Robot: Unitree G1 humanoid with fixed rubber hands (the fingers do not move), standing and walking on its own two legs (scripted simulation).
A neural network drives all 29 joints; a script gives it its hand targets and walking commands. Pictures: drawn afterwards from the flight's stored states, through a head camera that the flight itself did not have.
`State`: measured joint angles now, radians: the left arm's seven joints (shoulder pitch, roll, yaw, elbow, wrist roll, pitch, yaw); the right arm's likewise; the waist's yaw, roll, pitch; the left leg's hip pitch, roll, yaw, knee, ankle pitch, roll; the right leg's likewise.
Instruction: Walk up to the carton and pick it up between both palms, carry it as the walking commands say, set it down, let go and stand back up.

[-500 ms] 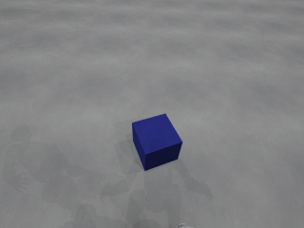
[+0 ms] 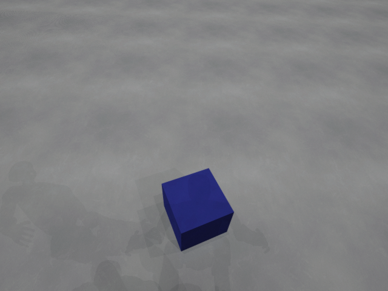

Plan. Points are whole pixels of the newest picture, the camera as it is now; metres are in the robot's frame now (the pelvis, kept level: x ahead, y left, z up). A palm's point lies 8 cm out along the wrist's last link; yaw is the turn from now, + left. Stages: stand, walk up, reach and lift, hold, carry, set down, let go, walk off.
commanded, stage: walk up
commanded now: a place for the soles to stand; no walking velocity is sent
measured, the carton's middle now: (195, 208) +0.64 -0.03 -0.65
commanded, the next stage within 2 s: none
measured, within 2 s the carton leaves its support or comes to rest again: neither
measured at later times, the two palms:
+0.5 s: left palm out of the picture +0.16 +0.30 -0.11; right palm (362, 283) +0.18 -0.36 -0.10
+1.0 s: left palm out of the picture +0.17 +0.30 -0.10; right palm (360, 263) +0.22 -0.36 -0.08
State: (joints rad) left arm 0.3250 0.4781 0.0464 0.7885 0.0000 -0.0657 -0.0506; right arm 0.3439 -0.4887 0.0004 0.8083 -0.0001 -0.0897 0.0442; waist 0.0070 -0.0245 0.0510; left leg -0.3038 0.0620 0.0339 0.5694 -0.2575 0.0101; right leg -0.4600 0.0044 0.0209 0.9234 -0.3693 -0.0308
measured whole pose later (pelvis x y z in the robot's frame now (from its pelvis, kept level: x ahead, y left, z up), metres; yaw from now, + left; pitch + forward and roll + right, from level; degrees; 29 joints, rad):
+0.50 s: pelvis +0.11 -0.02 -0.01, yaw +0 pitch -1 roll +0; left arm 0.32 0.46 0.01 0.80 0.00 -0.04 -0.01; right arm 0.25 -0.47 0.00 0.87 0.00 -0.06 0.02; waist 0.01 -0.01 0.07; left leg -0.34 0.04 0.02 0.69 -0.34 -0.01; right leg -0.37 0.00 0.02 0.68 -0.30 0.01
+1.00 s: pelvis +0.12 -0.02 +0.00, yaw +0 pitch -1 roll +0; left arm 0.28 0.45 -0.03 0.92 0.00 -0.04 -0.01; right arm 0.10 -0.46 0.00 1.04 0.00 -0.04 0.02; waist 0.01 -0.02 0.02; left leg -0.24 0.04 0.03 0.53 -0.27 -0.01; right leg -0.27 0.00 0.02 0.52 -0.23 0.01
